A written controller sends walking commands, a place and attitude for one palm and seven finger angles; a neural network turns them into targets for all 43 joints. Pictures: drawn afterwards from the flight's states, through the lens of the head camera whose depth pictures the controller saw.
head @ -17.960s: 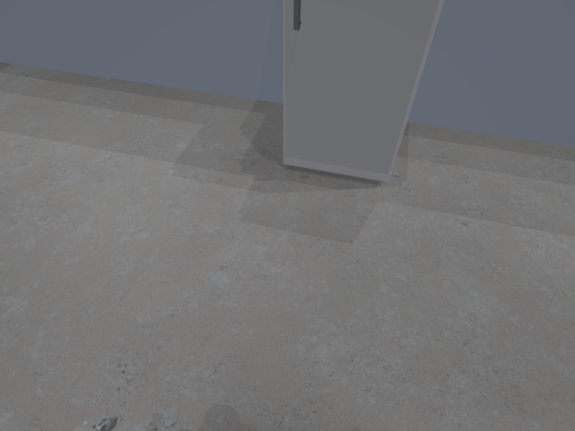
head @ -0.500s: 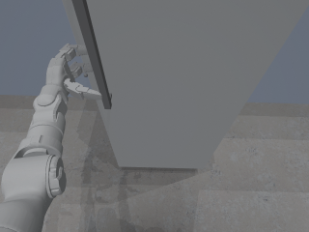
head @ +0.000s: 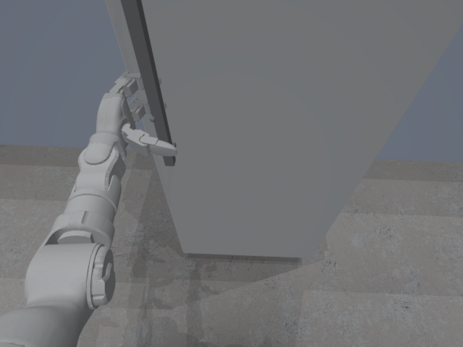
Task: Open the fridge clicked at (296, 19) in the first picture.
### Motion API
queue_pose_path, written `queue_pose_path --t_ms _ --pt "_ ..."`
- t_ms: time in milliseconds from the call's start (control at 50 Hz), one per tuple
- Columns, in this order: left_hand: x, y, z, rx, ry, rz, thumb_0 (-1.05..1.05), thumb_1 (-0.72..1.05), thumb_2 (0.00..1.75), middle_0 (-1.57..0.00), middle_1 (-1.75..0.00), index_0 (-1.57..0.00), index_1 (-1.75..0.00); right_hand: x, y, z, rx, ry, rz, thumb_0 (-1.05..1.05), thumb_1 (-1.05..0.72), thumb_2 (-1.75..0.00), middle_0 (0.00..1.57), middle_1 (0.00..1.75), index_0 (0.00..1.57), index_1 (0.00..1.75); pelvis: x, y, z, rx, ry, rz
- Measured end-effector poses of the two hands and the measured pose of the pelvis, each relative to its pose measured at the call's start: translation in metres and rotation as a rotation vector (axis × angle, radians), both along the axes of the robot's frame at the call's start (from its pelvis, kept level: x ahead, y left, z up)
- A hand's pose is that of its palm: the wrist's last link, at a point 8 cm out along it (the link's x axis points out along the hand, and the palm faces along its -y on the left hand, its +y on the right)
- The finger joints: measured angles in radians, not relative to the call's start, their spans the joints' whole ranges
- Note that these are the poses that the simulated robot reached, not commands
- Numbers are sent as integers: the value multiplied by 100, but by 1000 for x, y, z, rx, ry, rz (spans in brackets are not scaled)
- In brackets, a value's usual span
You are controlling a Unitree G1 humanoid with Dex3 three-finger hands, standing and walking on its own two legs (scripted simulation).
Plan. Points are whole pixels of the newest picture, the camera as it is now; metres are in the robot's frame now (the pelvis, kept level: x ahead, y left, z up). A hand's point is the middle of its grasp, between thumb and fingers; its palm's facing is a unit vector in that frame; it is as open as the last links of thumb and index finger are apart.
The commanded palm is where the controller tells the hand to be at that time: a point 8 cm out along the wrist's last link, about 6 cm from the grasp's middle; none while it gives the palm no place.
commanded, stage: slide the fingers in behind the handle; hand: left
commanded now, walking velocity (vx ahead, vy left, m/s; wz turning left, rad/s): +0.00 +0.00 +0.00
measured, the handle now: (148, 51) +0.52 +0.13 +0.24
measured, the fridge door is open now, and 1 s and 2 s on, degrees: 0 0 0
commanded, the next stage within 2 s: grip the handle and tug to test in 1.10 s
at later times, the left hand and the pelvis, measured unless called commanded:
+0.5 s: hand (168, 120) +0.46 +0.10 +0.15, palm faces -0.06 -1.00 -0.02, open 14.0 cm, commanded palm +0.43 +0.16 +0.14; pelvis +0.00 -0.02 +0.00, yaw +0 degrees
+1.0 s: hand (161, 122) +0.46 +0.11 +0.15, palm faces -0.07 -1.00 -0.01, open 14.0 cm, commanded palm +0.43 +0.16 +0.14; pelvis +0.00 -0.01 +0.00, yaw +0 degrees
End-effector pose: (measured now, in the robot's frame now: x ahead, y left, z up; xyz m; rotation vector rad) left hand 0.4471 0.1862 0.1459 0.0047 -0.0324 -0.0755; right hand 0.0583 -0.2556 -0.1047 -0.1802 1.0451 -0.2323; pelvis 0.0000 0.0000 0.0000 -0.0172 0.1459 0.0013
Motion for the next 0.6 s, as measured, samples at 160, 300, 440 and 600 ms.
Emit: queue_pose_path --t_ms 160,300,440,600 --pt "-1 -10 -4 13 19 5 -1 -50 30 -30 -120 -30 -120 -5 -4 -2 8 17 -5 1 -90 -90 20 30 21 30 0 -5 0 3 -5 3" --pt "-1 -23 -2 15 10 0 -1 -50 30 -30 -120 -30 -120 -11 -10 -5 14 40 -13 1 -90 -90 20 30 21 30 0 -10 1 6 -5 4" --pt "-2 -27 0 12 4 13 -1 -50 30 -30 -120 -30 -120 -14 -16 -4 19 35 -30 1 -90 -90 20 30 21 29 1 -15 2 10 -9 -5" --pt "-7 -26 0 11 7 18 -1 -50 30 -30 -120 -29 -120 -8 -20 -3 16 26 -24 1 -91 -90 20 30 21 29 1 -19 3 10 -18 0"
